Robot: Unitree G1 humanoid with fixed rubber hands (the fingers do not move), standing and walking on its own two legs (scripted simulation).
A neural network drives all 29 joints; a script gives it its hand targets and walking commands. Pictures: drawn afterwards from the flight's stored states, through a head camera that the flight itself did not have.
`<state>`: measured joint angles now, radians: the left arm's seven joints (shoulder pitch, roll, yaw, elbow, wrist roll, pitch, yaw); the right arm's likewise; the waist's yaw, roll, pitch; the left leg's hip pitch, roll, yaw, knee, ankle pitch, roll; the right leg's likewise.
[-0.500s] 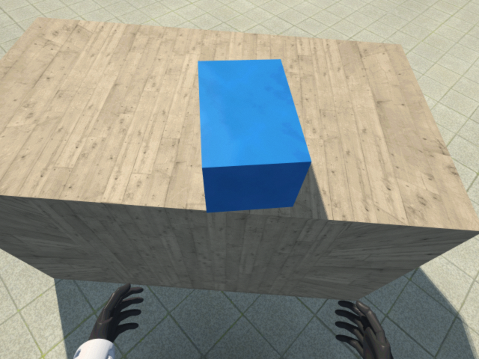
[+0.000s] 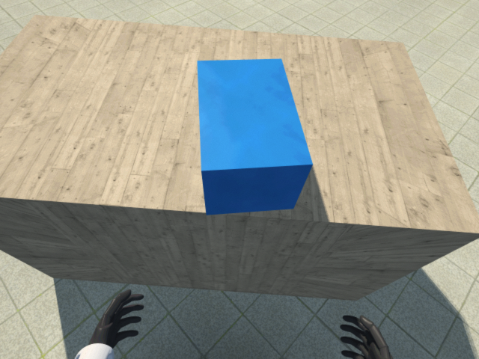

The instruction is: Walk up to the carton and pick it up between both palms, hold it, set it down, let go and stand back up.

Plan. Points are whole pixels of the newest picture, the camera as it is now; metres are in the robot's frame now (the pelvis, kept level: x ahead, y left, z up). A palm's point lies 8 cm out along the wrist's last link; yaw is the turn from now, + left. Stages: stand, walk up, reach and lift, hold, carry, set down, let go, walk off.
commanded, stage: let go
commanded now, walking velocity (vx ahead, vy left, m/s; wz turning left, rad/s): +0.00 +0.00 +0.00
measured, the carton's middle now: (245, 134) +0.54 +0.03 +0.00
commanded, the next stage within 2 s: stand in 0.22 s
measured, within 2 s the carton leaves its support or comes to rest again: neither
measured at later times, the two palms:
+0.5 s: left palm out of the picture +0.12 +0.27 -0.10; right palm out of the picture +0.15 -0.25 -0.09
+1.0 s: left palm out of the picture +0.09 +0.29 -0.10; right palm out of the picture +0.16 -0.25 -0.08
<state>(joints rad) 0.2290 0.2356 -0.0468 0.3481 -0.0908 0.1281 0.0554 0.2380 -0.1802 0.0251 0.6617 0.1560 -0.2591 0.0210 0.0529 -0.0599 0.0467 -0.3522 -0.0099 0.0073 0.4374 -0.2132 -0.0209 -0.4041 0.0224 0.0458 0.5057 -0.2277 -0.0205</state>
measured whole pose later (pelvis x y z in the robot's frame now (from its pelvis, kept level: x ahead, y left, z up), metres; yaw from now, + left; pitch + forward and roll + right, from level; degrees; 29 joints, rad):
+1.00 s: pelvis +0.01 +0.01 -0.01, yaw +0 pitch +4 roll +0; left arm 0.32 0.34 -0.05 0.74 -0.02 -0.04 0.01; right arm 0.24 -0.29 -0.03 0.70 0.10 -0.04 0.02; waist 0.05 -0.03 -0.16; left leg -0.32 -0.01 0.01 0.54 -0.29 0.00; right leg -0.35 0.02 0.05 0.55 -0.28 -0.01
